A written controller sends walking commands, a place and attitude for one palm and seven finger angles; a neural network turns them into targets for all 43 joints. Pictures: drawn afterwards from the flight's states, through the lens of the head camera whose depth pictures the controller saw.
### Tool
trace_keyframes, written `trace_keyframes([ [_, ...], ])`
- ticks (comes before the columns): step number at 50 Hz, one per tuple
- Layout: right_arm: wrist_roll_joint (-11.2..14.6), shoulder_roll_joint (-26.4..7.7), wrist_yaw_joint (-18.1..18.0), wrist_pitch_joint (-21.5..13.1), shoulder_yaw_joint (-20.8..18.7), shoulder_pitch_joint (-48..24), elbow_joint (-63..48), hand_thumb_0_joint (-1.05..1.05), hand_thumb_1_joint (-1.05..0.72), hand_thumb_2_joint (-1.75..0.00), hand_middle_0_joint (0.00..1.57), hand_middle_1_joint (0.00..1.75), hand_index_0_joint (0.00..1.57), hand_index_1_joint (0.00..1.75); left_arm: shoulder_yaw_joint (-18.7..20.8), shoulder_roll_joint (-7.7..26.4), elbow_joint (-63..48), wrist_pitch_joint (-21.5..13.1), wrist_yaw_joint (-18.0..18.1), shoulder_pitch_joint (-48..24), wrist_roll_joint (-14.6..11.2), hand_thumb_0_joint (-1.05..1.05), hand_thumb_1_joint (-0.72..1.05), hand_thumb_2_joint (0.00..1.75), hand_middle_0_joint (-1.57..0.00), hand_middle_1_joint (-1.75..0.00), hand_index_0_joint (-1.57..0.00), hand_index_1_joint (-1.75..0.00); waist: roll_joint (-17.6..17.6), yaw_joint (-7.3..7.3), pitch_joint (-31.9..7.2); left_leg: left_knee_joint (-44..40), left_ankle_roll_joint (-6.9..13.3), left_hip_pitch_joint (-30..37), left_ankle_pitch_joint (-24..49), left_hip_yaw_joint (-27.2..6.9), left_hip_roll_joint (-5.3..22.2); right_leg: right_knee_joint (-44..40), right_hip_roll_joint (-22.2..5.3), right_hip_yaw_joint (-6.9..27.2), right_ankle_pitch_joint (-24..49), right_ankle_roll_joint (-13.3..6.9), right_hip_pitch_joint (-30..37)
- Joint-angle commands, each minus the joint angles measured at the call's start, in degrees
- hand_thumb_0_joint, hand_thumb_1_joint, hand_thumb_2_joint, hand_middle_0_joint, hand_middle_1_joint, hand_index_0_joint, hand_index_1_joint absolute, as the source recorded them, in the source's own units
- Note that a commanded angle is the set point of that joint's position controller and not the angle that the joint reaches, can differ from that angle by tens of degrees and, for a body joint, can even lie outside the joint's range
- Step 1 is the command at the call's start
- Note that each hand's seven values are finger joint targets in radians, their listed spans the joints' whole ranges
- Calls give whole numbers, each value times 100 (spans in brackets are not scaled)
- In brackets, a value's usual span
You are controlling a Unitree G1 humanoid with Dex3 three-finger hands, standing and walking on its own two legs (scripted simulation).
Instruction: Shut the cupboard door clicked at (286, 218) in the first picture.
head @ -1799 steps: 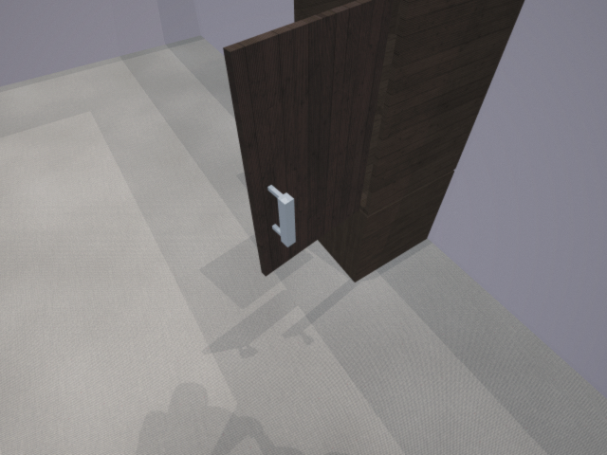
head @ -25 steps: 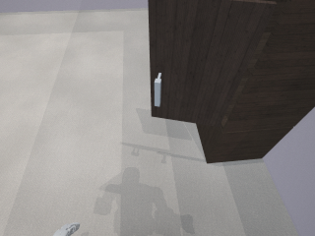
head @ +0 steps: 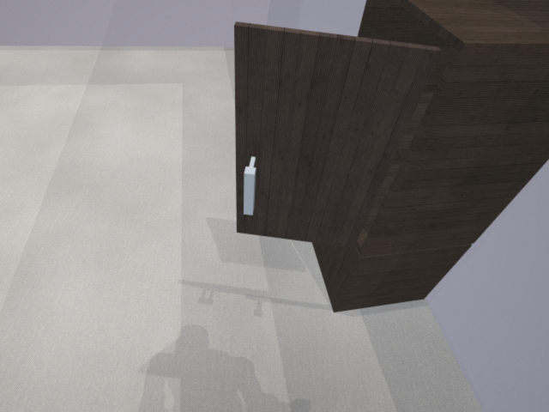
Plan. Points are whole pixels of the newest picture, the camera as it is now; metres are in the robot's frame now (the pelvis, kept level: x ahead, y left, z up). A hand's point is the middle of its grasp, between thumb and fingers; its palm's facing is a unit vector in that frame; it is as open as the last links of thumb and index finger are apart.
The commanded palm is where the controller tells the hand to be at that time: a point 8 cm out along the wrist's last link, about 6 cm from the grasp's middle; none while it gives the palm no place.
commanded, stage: take the last steps up to it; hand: left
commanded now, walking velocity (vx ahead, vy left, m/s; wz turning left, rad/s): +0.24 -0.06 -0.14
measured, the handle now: (250, 186) +0.63 +0.09 -0.10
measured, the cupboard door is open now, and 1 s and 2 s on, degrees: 74 74 74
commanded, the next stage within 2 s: come to a stop and stand still in 0.36 s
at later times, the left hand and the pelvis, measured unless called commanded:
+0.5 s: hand (213, 372) +0.22 +0.11 -0.17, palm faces -0.07 -0.98 -0.18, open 7.4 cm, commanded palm none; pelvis +0.12 -0.05 +0.00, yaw -4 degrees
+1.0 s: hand (177, 389) +0.19 +0.17 -0.18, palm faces +0.02 -0.98 -0.19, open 7.4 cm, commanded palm none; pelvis +0.15 -0.02 +0.01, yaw -3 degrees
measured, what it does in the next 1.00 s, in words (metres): walks ahead: right foot, then left foot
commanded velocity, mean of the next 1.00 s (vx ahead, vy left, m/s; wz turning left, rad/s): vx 0.00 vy -0.01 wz -0.02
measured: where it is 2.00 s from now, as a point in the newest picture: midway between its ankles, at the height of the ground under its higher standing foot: outside the picture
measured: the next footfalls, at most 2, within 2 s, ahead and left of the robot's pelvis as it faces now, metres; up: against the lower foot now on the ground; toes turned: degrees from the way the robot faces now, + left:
right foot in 0.42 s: +0.20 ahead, -0.15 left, +0.00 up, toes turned -9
left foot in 0.86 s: +0.24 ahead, +0.02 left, +0.00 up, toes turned -3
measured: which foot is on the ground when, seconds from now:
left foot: down 0.00-0.42, up 0.44-0.84, down 0.86-1.00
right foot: up 0.00-0.40, down 0.42-0.88, up 0.90-1.00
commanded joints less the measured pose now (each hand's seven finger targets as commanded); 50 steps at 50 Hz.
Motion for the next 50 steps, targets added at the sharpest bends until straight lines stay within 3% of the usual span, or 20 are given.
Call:
trace_keyframes([
  [1,-10,-1240,-168,-79,-218,1062,-101,0,-90,-90,20,30,20,30,133,564,-667,-113,-98,-673,114,0,90,90,-20,-30,-20,-30,1431,-402,849,-2687,938,545,-1866,-2936,2232,2619,-330,246,-457,-92,-2428],
  [4,19,-841,-188,-198,-81,663,-153,0,-90,-90,20,30,20,30,136,415,-361,-138,-170,-340,110,0,90,90,-20,-30,-20,-30,930,-137,703,-2364,656,716,158,-1485,1583,2822,-435,178,411,70,-2251],
  [8,63,-741,-207,-273,-70,1062,88,0,-90,-90,20,30,20,30,33,209,-247,-135,-146,-313,58,0,90,90,-20,-30,-20,-30,833,-157,308,-1953,730,1468,2550,-577,1395,2401,-438,-72,818,188,-2209],
  [16,29,-689,-166,-157,-138,1308,429,0,-90,-90,20,30,20,30,-60,152,-346,-171,-123,-974,47,0,90,90,-20,-30,-20,-30,1192,-353,754,-1616,843,1015,2545,-361,1499,407,-400,-581,688,62,-1212],
  [19,82,-709,-147,-117,-152,1031,436,0,-90,-90,20,30,20,30,26,289,13,-245,-99,8,54,0,90,90,-20,-30,-20,-30,757,160,270,-656,569,545,2171,-61,1133,-630,-149,-704,1391,-31,504],
  [20,147,-568,-102,-142,-134,1007,434,0,-90,-90,20,30,20,30,95,589,199,-310,-52,584,68,0,90,90,-20,-30,-20,-30,211,427,-72,261,371,-132,1702,153,806,-905,-589,-81,1490,-209,1611],
  [21,195,-185,-42,-157,-77,1084,309,0,-90,-90,20,30,20,30,209,1067,381,-367,34,1171,94,0,90,90,-20,-30,-20,-30,-1136,583,-381,1561,108,-1203,-507,577,-6,-1483,-1859,1547,1710,-712,2370],
  [22,194,-269,-82,-74,-99,890,209,0,-90,-90,20,30,20,30,204,1178,422,-367,73,1249,10,0,90,90,-20,-30,-20,-30,-1089,549,-295,2803,121,-1333,-2092,142,-74,-2180,-2541,2324,1440,-1198,1783],
  [23,166,-243,-75,-54,-134,815,214,0,-90,-90,20,30,20,30,164,1031,309,-340,104,752,-9,0,90,90,-20,-30,-20,-30,-597,364,221,3187,145,-1564,-1740,-188,112,-2314,-2408,1994,1149,-1250,1272],
  [24,138,-179,-92,-26,-141,820,334,0,-90,-90,20,30,20,30,99,778,228,-387,125,330,7,0,90,90,-20,-30,-20,-30,-899,183,264,3327,98,-1485,-1214,-359,231,-2287,-2233,1847,1855,-1025,829],
  [25,143,-185,-108,24,-125,862,446,0,-90,-90,20,30,20,30,6,554,159,-388,142,-34,-3,0,90,90,-20,-30,-20,-30,-644,-3,341,3206,12,-1131,-928,-484,321,-2219,-2098,1386,2527,-905,375],
  [28,172,140,-109,179,-25,1108,632,0,-90,-90,20,30,20,30,-74,316,-12,-405,206,-500,46,0,90,90,-20,-30,-20,-30,-90,-281,59,2203,-145,-326,-583,-413,311,-1947,-1770,318,4032,-764,-195],
  [34,181,-172,-77,317,-111,391,262,0,-90,-90,20,30,20,30,54,676,46,-278,275,-234,58,0,90,90,-20,-30,-20,-30,-495,23,-227,1334,-274,-635,-679,-347,29,-1506,-1982,507,4896,-981,679],
  [37,182,-273,-74,316,-151,163,135,0,-90,-90,20,30,20,30,102,757,27,-219,290,-269,75,0,90,90,-20,-30,-20,-30,-719,25,-113,924,-270,-568,-587,-342,-13,-1358,-1977,538,4906,-1002,687],
  [39,177,-310,-81,305,-162,179,124,0,-90,-90,20,30,20,30,115,769,0,-179,294,-346,68,0,90,90,-20,-30,-20,-30,-804,-57,-65,303,-242,-173,-120,-354,-14,-1193,-1859,483,4468,-867,508],
  [41,170,-360,-68,238,-169,344,198,0,-90,-90,20,30,20,30,90,693,-26,-125,285,-413,40,0,90,90,-20,-30,-20,-30,-564,-164,-47,-721,-143,643,1264,-406,107,-840,-1507,254,3288,-455,-21],
  [43,106,-887,-116,136,-192,172,39,0,-90,-90,20,30,20,30,-18,273,-105,-39,289,-126,-19,0,90,90,-20,-30,-20,-30,1074,16,-153,-1144,552,644,3682,-1609,1424,-235,-579,-343,855,150,-232],
  [45,68,-914,-189,139,-168,-218,-41,0,-90,-90,20,30,20,30,-22,309,-79,67,278,-181,-5,0,90,90,-20,-30,-20,-30,1167,14,213,-1682,982,-33,2834,-1779,1624,750,-330,-169,-593,183,-136],
  [47,61,-870,-274,103,-108,-317,-84,0,-90,-90,20,30,20,30,-9,440,-23,128,231,-163,21,0,90,90,-20,-30,-20,-30,1346,16,307,-1670,1062,90,3137,-1796,1589,1491,-327,189,-676,172,-489],
  [50,62,-944,-314,125,-127,-313,-89,0,-90,-90,20,30,20,30,25,468,6,132,176,-36,11,0,90,90,-20,-30,-20,-30,1044,-5,-145,-1322,1102,888,3514,-1531,1511,1805,-262,271,-466,253,-882],
])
